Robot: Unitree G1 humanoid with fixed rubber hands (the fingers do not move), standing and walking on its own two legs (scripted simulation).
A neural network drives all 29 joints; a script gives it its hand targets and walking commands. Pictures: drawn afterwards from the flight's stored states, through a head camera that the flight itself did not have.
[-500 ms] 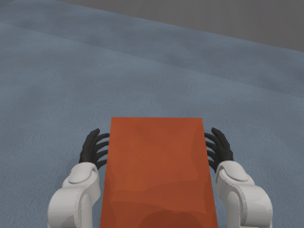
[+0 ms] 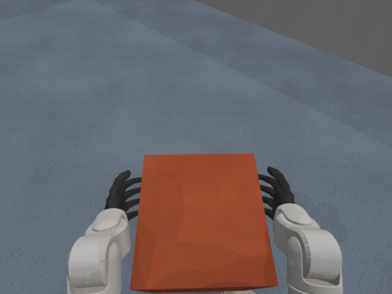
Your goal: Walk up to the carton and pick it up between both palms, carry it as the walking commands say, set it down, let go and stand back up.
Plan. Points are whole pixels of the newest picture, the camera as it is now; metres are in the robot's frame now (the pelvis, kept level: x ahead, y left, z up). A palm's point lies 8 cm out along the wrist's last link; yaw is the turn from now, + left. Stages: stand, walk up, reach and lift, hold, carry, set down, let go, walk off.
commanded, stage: carry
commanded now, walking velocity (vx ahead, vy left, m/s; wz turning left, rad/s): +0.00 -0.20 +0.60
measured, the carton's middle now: (199, 230) +0.24 +0.00 -0.01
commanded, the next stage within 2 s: none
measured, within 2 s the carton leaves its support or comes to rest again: neither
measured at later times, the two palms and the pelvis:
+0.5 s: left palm (159, 258) +0.16 +0.07 +0.10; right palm (325, 211) +0.24 -0.21 +0.09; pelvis -0.03 -0.13 +0.01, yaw +17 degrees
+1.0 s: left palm out of the picture +0.09 +0.04 +0.10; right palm (318, 203) +0.25 -0.19 +0.11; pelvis -0.03 -0.21 +0.01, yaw +35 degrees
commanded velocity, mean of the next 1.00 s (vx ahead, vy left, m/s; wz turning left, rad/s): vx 0.00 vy -0.20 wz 0.60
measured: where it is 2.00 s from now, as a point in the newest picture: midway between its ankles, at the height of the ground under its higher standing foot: outside the picture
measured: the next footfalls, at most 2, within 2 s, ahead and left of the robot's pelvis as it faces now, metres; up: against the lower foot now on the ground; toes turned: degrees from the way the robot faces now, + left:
right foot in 0.32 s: +0.04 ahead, -0.22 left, +0.00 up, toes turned +7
left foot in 0.66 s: -0.04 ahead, -0.05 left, +0.00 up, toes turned +32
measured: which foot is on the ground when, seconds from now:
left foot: down 0.00-0.32, up 0.34-0.64, down 0.66-1.00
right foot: up 0.00-0.30, down 0.32-0.66, up 0.68-1.00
